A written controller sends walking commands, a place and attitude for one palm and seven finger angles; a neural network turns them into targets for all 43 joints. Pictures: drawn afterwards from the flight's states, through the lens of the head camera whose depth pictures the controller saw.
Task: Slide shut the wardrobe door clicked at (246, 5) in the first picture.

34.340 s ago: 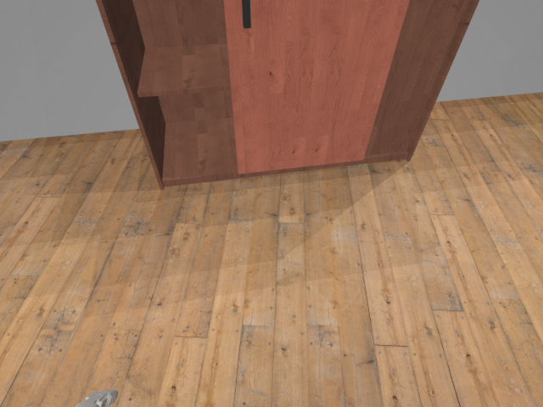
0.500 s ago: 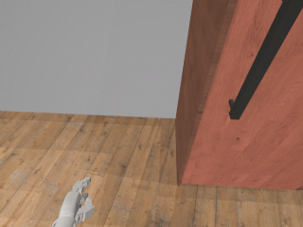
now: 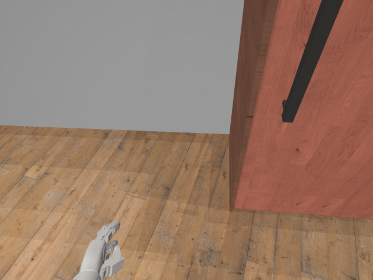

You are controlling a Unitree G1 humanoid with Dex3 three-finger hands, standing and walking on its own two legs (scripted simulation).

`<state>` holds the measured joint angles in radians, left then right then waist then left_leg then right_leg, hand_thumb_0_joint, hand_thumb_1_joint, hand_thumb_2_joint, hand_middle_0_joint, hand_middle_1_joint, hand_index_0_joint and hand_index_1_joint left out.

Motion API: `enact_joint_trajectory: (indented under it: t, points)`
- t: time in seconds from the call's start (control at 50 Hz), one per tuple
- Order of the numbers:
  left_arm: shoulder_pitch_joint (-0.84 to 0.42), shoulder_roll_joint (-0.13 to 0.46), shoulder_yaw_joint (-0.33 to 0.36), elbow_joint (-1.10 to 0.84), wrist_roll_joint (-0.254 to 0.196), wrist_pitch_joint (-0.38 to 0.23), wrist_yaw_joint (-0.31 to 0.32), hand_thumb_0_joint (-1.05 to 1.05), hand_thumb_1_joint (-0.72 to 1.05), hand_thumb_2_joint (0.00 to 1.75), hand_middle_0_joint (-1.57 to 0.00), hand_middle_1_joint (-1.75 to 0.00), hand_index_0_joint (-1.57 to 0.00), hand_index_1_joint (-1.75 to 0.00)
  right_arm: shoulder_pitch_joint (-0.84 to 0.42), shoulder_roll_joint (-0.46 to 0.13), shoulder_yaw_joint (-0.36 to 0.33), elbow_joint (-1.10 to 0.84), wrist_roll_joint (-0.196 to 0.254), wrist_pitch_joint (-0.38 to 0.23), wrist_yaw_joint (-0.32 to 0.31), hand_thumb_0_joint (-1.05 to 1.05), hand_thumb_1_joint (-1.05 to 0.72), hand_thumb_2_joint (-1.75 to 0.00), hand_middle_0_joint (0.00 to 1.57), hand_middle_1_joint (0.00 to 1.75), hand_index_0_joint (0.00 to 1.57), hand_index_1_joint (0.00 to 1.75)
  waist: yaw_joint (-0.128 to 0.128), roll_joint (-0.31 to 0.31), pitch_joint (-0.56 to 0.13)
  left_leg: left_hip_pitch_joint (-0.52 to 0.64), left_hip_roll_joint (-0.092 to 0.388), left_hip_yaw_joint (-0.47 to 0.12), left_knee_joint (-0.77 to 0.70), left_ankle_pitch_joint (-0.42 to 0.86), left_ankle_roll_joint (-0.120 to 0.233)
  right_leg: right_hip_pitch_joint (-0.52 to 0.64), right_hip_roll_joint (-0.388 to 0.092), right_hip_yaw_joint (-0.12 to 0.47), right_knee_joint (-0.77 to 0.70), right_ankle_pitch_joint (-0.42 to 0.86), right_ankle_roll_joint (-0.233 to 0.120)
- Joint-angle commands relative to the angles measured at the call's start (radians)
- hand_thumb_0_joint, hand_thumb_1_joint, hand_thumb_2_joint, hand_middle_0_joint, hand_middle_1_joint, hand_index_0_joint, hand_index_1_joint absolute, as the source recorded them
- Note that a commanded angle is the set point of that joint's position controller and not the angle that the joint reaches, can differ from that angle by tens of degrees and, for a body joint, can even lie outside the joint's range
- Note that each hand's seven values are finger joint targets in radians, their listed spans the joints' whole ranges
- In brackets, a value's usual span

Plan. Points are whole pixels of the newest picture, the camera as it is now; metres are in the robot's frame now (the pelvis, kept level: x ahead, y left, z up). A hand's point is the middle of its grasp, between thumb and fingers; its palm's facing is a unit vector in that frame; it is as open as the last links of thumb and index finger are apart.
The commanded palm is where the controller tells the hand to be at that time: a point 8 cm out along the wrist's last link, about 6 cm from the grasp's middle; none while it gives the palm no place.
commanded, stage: stop stepping back and stand still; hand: right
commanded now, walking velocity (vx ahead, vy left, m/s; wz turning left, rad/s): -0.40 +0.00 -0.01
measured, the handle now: (305, 58) +0.53 -0.25 +0.19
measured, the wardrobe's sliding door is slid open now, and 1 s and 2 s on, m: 0.00 0.00 0.00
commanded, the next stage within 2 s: let the arm hang, fingers relaxed in 0.72 s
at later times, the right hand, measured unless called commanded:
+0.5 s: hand out of the picture +0.11 -0.26 +0.15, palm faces +0.46 +0.79 -0.41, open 7.4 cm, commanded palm +0.05 -0.29 +0.17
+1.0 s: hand out of the picture +0.06 -0.21 -0.09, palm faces +0.08 +0.93 -0.35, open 7.4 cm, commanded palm none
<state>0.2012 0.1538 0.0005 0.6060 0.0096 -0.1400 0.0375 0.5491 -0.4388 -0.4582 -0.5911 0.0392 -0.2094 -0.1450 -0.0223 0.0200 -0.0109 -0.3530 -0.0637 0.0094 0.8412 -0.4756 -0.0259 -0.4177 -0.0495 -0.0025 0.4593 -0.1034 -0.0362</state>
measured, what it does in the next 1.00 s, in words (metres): walks backwards: left foot, then right foot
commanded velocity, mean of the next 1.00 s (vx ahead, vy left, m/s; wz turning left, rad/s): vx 0.13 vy -0.02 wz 0.00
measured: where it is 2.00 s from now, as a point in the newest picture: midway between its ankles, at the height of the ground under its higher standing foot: outside the picture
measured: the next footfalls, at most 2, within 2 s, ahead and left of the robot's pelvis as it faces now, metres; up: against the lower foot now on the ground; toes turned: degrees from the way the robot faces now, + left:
left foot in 0.14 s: -0.06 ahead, +0.13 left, +0.00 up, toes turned +1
right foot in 0.34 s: -0.02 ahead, -0.11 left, +0.00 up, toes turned -6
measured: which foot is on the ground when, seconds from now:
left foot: up 0.00-0.12, down 0.14-1.00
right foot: down 0.00-0.12, up 0.14-0.32, down 0.34-1.00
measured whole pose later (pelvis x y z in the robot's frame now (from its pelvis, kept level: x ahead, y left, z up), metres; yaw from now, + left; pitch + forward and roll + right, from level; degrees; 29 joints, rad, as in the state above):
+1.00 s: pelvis -0.11 +0.01 -0.02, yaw -3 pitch -1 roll +0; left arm 0.18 0.23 0.00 0.80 0.02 0.00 -0.01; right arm 0.26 -0.26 -0.05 0.47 -0.03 0.05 -0.01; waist 0.03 -0.05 -0.06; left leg -0.30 0.04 0.06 0.68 -0.35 0.00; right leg -0.38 0.00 -0.05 0.68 -0.33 -0.02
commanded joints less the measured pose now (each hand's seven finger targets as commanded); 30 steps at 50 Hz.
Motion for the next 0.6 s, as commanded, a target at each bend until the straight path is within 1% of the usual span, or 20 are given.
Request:
enact_joint_trajectory:
  t: [0.0, 0.04, 0.06, 0.08, 0.1, 0.12, 0.14, 0.16, 0.2, 0.28, 0.3, 0.34, 0.36, 0.4, 0.42, 0.48, 0.5, 0.54, 0.56, 0.58]
  points:
    - [-0.076, 0.183, 0.063, -0.107, 0.008, -0.050, 0.020, 0.00, 0.90, 0.90, -0.20, -0.30, -0.20, -0.30, -0.047, -0.131, -0.069, -0.163, 0.011, -0.024, -0.020, 0.00, -0.90, -0.90, 0.20, 0.30, 0.20, 0.30, 0.007, -0.257, -0.177, 0.077, -0.003, 0.025, -0.191, -0.021, 0.014, 0.169, -0.202, 0.208, -0.249, -0.030, -0.081]
    - [-0.078, 0.188, 0.062, -0.128, 0.005, -0.039, 0.027, 0.00, 0.90, 0.90, -0.20, -0.30, -0.20, -0.30, -0.017, -0.166, -0.104, -0.157, 0.015, -0.016, -0.020, 0.00, -0.90, -0.90, 0.20, 0.30, 0.20, 0.30, -0.001, -0.263, -0.189, 0.219, 0.000, 0.066, -0.412, 0.066, 0.039, 0.107, -0.128, 0.148, -0.248, -0.292, -0.031]
    - [-0.082, 0.175, 0.056, -0.136, 0.000, -0.030, 0.025, 0.00, 0.90, 0.90, -0.20, -0.30, -0.20, -0.30, 0.005, -0.165, -0.099, -0.151, 0.018, -0.013, -0.016, 0.00, -0.90, -0.90, 0.20, 0.30, 0.20, 0.30, 0.002, -0.225, -0.180, 0.233, 0.024, 0.063, -0.529, 0.106, 0.058, 0.106, -0.065, 0.080, -0.188, -0.330, 0.008]
    - [-0.083, 0.167, 0.055, -0.143, 0.000, -0.015, 0.022, 0.00, 0.90, 0.90, -0.20, -0.30, -0.20, -0.30, 0.018, -0.203, -0.119, -0.158, 0.017, -0.014, -0.014, 0.00, -0.90, -0.90, 0.20, 0.30, 0.20, 0.30, 0.005, -0.098, -0.175, 0.180, 0.126, -0.032, -0.609, 0.094, 0.102, 0.111, 0.005, -0.002, -0.023, -0.332, 0.044]
    - [-0.089, 0.154, 0.049, -0.144, -0.001, 0.000, 0.021, 0.00, 0.90, 0.90, -0.20, -0.30, -0.20, -0.30, 0.029, -0.244, -0.140, -0.146, 0.018, -0.015, -0.013, 0.00, -0.90, -0.90, 0.20, 0.30, 0.20, 0.30, -0.005, 0.150, -0.131, -0.015, 0.336, -0.294, -0.728, -0.045, 0.174, 0.119, 0.075, -0.036, 0.308, -0.274, 0.075]
    - [-0.104, 0.167, 0.045, -0.135, 0.001, -0.003, 0.025, 0.00, 0.90, 0.90, -0.20, -0.30, -0.20, -0.30, -0.009, -0.261, -0.151, -0.165, 0.028, -0.017, -0.018, 0.00, -0.90, -0.90, 0.20, 0.30, 0.20, 0.30, -0.022, 0.202, -0.079, -0.094, 0.458, -0.374, -0.733, 0.046, 0.250, 0.014, 0.088, 0.011, 0.564, -0.285, 0.077]
    - [-0.094, 0.178, 0.034, -0.131, 0.018, -0.010, 0.023, 0.00, 0.90, 0.90, -0.20, -0.30, -0.20, -0.30, -0.053, -0.288, -0.188, -0.194, 0.023, -0.026, -0.035, 0.00, -0.90, -0.90, 0.20, 0.30, 0.20, 0.30, -0.007, 0.102, -0.104, -0.028, 0.489, -0.328, -0.667, 0.304, 0.273, -0.083, 0.069, 0.041, 0.639, -0.297, 0.075]
    - [-0.043, 0.153, 0.033, -0.114, -0.012, -0.015, 0.024, 0.00, 0.90, 0.90, -0.20, -0.30, -0.20, -0.30, -0.066, -0.214, -0.124, -0.146, 0.017, -0.020, -0.027, 0.00, -0.90, -0.90, 0.20, 0.30, 0.20, 0.30, 0.010, 0.173, -0.156, 0.151, 0.409, -0.209, -0.545, 0.487, 0.227, -0.154, 0.048, 0.052, 0.610, -0.272, 0.063]
    - [-0.061, 0.157, 0.031, -0.125, -0.019, -0.022, 0.036, 0.00, 0.90, 0.90, -0.20, -0.30, -0.20, -0.30, -0.068, -0.179, -0.100, -0.102, 0.003, -0.003, -0.035, 0.00, -0.90, -0.90, 0.20, 0.30, 0.20, 0.30, 0.029, 0.174, -0.109, 0.201, 0.349, -0.126, -0.457, 0.670, 0.170, -0.127, 0.002, 0.011, 0.412, -0.227, 0.051]
    - [-0.049, 0.176, 0.045, -0.097, -0.009, -0.025, 0.053, 0.00, 0.90, 0.90, -0.20, -0.30, -0.20, -0.30, -0.131, -0.134, -0.048, -0.021, -0.016, 0.002, -0.037, 0.00, -0.90, -0.90, 0.20, 0.30, 0.20, 0.30, 0.030, -0.001, -0.075, 0.084, 0.270, -0.084, -0.394, 0.439, 0.091, 0.176, 0.040, -0.060, 0.003, -0.124, 0.013]
    - [-0.035, 0.190, 0.053, -0.103, -0.009, -0.031, 0.056, 0.00, 0.90, 0.90, -0.20, -0.30, -0.20, -0.30, -0.142, -0.140, -0.046, -0.052, -0.017, -0.007, -0.039, 0.00, -0.90, -0.90, 0.20, 0.30, 0.20, 0.30, 0.031, -0.082, -0.093, 0.070, 0.225, -0.065, -0.329, 0.368, 0.067, 0.235, 0.004, -0.027, -0.047, -0.093, -0.003]
    - [-0.038, 0.216, 0.060, -0.133, -0.026, -0.032, 0.059, 0.00, 0.90, 0.90, -0.20, -0.30, -0.20, -0.30, -0.119, -0.143, -0.040, -0.077, -0.017, -0.018, -0.042, 0.00, -0.90, -0.90, 0.20, 0.30, 0.20, 0.30, 0.013, -0.230, -0.111, -0.001, 0.109, 0.014, -0.213, 0.220, 0.006, 0.287, -0.145, 0.172, -0.040, 0.039, -0.072]
    - [-0.051, 0.218, 0.058, -0.141, -0.033, -0.031, 0.055, 0.00, 0.90, 0.90, -0.20, -0.30, -0.20, -0.30, -0.107, -0.144, -0.050, -0.076, -0.014, -0.022, -0.041, 0.00, -0.90, -0.90, 0.20, 0.30, 0.20, 0.30, 0.003, -0.195, -0.091, 0.014, 0.088, 0.022, -0.231, 0.151, -0.002, 0.235, -0.168, 0.192, -0.054, 0.047, -0.075]
    - [-0.049, 0.195, 0.039, -0.113, 0.000, -0.034, 0.057, 0.00, 0.90, 0.90, -0.20, -0.30, -0.20, -0.30, -0.120, -0.168, -0.070, -0.136, -0.023, -0.033, -0.034, 0.00, -0.90, -0.90, 0.20, 0.30, 0.20, 0.30, 0.030, -0.244, -0.044, 0.075, 0.070, 0.061, -0.208, 0.088, 0.008, 0.113, -0.165, 0.256, -0.140, -0.057, -0.079]
    - [-0.051, 0.199, 0.043, -0.115, -0.001, -0.037, 0.052, 0.00, 0.90, 0.90, -0.20, -0.30, -0.20, -0.30, -0.136, -0.152, -0.065, -0.146, -0.028, -0.040, -0.033, 0.00, -0.90, -0.90, 0.20, 0.30, 0.20, 0.30, 0.025, -0.219, -0.023, 0.119, 0.064, 0.064, -0.236, 0.089, 0.014, 0.068, -0.165, 0.239, -0.144, -0.120, -0.076]
    - [-0.051, 0.192, 0.047, -0.124, -0.003, -0.036, 0.043, 0.00, 0.90, 0.90, -0.20, -0.30, -0.20, -0.30, -0.092, -0.150, -0.083, -0.111, -0.023, -0.039, -0.035, 0.00, -0.90, -0.90, 0.20, 0.30, 0.20, 0.30, 0.019, -0.137, -0.041, 0.236, 0.100, 0.035, -0.369, 0.119, 0.048, -0.037, -0.083, 0.090, -0.070, -0.312, -0.026]
    - [-0.046, 0.187, 0.052, -0.131, -0.004, -0.031, 0.040, 0.00, 0.90, 0.90, -0.20, -0.30, -0.20, -0.30, -0.082, -0.150, -0.086, -0.110, -0.019, -0.039, -0.034, 0.00, -0.90, -0.90, 0.20, 0.30, 0.20, 0.30, 0.023, -0.084, -0.050, 0.216, 0.148, -0.040, -0.417, 0.068, 0.084, -0.044, -0.032, 0.030, 0.025, -0.354, -0.006]
    - [-0.039, 0.173, 0.059, -0.122, -0.012, -0.016, 0.033, 0.00, 0.90, 0.90, -0.20, -0.30, -0.20, -0.30, -0.022, -0.158, -0.099, -0.068, -0.008, -0.034, -0.030, 0.00, -0.90, -0.90, 0.20, 0.30, 0.20, 0.30, 0.015, 0.141, -0.038, 0.173, 0.323, -0.325, -0.564, -0.051, 0.183, -0.096, 0.031, -0.046, 0.308, -0.303, 0.025]
    - [-0.044, 0.170, 0.056, -0.118, -0.018, -0.011, 0.034, 0.00, 0.90, 0.90, -0.20, -0.30, -0.20, -0.30, -0.038, -0.154, -0.090, -0.055, -0.006, -0.034, -0.033, 0.00, -0.90, -0.90, 0.20, 0.30, 0.20, 0.30, 0.012, 0.155, -0.002, 0.158, 0.384, -0.390, -0.595, -0.019, 0.222, -0.132, 0.026, -0.043, 0.412, -0.306, 0.032]
    - [-0.053, 0.171, 0.052, -0.120, -0.016, -0.012, 0.035, 0.00, 0.90, 0.90, -0.20, -0.30, -0.20, -0.30, -0.074, -0.155, -0.090, -0.061, -0.010, -0.036, -0.035, 0.00, -0.90, -0.90, 0.20, 0.30, 0.20, 0.30, 0.010, 0.130, 0.018, 0.160, 0.396, -0.373, -0.584, 0.066, 0.236, -0.151, 0.006, -0.027, 0.424, -0.325, 0.033]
